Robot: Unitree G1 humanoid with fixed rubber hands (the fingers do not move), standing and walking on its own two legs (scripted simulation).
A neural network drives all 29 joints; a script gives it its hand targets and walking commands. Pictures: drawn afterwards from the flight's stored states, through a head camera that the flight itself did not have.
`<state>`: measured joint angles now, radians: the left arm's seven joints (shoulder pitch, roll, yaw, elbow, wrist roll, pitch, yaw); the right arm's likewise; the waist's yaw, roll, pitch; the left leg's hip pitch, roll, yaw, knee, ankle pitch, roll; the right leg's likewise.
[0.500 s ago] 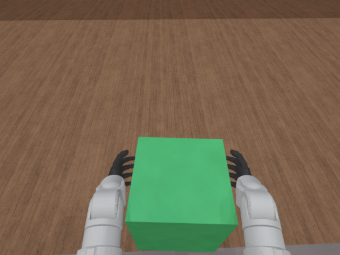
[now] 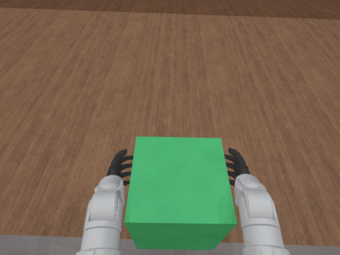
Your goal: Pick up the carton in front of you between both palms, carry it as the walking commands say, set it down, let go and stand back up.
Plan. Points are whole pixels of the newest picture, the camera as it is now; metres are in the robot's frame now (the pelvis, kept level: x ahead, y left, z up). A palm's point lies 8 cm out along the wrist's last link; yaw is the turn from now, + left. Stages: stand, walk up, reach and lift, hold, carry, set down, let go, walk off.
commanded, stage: hold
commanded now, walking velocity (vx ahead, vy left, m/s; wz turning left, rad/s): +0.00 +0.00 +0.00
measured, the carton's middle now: (176, 196) +0.27 +0.00 -0.04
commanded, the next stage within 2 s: set down in 0.04 s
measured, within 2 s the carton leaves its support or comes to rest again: neither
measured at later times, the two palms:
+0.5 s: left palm (138, 172) +0.33 +0.11 -0.03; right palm (250, 185) +0.30 -0.19 -0.02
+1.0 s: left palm (140, 191) +0.39 +0.13 -0.24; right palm (223, 200) +0.35 -0.17 -0.23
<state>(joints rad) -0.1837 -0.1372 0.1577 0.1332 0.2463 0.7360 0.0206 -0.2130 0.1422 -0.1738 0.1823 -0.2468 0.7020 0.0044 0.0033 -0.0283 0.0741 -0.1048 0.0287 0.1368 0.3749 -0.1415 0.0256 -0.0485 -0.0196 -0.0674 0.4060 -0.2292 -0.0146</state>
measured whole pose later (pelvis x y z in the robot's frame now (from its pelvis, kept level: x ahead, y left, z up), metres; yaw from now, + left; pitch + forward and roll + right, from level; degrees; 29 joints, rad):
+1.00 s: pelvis -0.03 +0.00 -0.16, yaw -7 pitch +37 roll -2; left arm -0.68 -0.01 0.35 0.67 0.17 0.15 0.00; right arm -0.64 0.13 -0.37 0.61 -0.14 0.13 -0.11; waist 0.01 -0.03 -0.17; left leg -1.53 -0.04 -0.01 1.33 -0.44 0.02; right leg -1.49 0.07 0.00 1.34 -0.49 -0.01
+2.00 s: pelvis -0.08 +0.01 -0.39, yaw -9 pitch +39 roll -2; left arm -1.28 0.29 0.21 0.90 -0.03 0.21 0.06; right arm -1.25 -0.08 -0.29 0.83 0.04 0.17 -0.22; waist 0.06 -0.07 0.23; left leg -2.27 -0.01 0.02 2.13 -0.54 0.04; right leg -2.23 0.10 -0.04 2.15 -0.61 0.00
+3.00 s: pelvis -0.09 +0.00 -0.41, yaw -9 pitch +34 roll -1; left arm -1.41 0.31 0.35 1.11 0.12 0.16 -0.08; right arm -1.38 -0.12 -0.43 1.02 -0.11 0.14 -0.08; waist 0.06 -0.07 0.32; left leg -2.28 -0.01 0.01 2.20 -0.53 0.03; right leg -2.24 0.14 -0.04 2.22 -0.59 0.02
